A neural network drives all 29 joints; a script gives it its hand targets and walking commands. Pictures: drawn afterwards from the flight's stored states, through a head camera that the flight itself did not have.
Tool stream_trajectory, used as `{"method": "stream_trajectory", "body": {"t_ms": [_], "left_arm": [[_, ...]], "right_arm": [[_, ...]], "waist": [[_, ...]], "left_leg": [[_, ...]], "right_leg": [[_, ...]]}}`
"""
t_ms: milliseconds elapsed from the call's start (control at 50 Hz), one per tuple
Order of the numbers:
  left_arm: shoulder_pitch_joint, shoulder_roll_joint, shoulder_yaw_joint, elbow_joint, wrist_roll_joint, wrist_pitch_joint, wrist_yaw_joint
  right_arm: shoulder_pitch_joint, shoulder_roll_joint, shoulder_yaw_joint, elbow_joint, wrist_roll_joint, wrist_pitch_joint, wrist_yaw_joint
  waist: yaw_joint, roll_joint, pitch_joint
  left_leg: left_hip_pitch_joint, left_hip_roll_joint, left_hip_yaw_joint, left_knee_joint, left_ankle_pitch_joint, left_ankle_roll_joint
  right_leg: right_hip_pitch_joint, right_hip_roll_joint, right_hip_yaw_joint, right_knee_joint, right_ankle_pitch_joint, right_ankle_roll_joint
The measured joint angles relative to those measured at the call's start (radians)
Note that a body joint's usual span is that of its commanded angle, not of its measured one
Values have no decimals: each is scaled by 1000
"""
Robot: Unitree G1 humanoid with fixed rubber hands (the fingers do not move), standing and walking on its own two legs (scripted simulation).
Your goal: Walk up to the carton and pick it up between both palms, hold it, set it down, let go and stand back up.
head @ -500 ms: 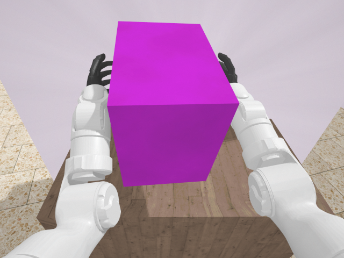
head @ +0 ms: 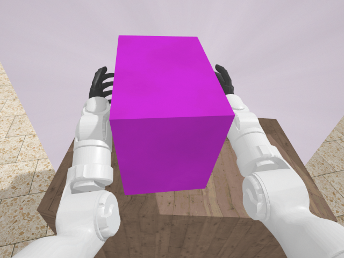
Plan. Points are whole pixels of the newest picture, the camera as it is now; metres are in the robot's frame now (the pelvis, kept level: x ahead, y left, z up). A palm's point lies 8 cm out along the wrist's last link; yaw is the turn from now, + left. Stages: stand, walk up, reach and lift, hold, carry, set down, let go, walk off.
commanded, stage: set down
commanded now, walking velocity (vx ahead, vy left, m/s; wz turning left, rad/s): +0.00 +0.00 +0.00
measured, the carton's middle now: (162, 112) +0.40 +0.01 +0.16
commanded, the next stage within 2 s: none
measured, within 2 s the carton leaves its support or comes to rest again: rests again in 1.98 s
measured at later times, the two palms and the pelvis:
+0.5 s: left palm (105, 113) +0.39 +0.14 +0.17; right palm (223, 107) +0.40 -0.15 +0.18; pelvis +0.00 -0.01 +0.00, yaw +0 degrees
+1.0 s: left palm (112, 123) +0.39 +0.13 +0.14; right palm (225, 116) +0.41 -0.16 +0.15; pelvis +0.00 -0.02 +0.00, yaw -2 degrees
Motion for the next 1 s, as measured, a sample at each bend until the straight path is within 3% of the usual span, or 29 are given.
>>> {"method": "stream_trajectory", "body": {"t_ms": [560, 1000], "left_arm": [[74, -37, 3, 1, 2, -68, 8], [91, -74, 7, 69, -4, -148, 41]], "right_arm": [[67, -3, 17, -7, -41, -46, 32], [78, -26, -22, 64, -103, -119, 94]], "waist": [[36, 21, -7], [76, 33, -22]], "left_leg": [[-44, 18, 5, -17, 10, -21], [-100, 28, 32, -32, 25, -26]], "right_leg": [[-62, 11, -15, 17, -5, -21], [-136, 15, -6, 24, 7, -27]]}}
